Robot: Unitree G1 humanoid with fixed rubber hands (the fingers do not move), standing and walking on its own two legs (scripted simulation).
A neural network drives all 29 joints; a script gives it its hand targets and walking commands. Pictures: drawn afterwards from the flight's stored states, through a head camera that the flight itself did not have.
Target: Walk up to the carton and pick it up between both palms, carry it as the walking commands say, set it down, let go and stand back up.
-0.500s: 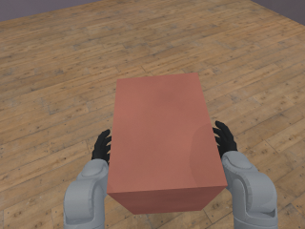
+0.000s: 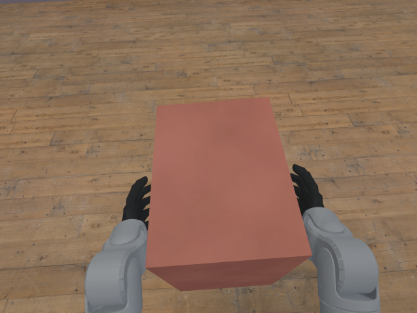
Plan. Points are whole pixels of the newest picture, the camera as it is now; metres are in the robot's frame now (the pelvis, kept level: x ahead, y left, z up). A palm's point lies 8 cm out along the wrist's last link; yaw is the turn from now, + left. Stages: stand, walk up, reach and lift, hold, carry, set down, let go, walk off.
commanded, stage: carry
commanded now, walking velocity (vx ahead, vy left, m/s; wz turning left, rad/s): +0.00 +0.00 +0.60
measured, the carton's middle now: (220, 204) +0.32 +0.01 +0.02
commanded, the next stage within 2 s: none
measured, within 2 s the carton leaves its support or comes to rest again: neither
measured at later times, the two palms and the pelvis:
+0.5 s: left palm (118, 237) +0.24 +0.17 +0.09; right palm (302, 220) +0.26 -0.12 +0.09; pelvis -0.02 +0.02 -0.01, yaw +1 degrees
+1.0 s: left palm (88, 265) +0.20 +0.21 +0.07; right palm (274, 234) +0.24 -0.07 +0.08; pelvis -0.04 +0.04 -0.01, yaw +4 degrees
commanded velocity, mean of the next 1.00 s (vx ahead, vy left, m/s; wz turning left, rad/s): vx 0.00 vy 0.00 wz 0.00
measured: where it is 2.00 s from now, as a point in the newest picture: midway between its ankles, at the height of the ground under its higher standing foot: outside the picture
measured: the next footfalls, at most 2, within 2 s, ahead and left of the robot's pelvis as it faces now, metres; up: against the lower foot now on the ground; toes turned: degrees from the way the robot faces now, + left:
right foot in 0.20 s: +0.01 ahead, -0.10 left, +0.00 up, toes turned +1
left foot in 0.52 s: +0.05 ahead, +0.15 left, +0.00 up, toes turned -4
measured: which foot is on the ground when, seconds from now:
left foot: down 0.00-0.22, up 0.24-0.50, down 0.52-1.00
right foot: up 0.00-0.18, down 0.20-1.00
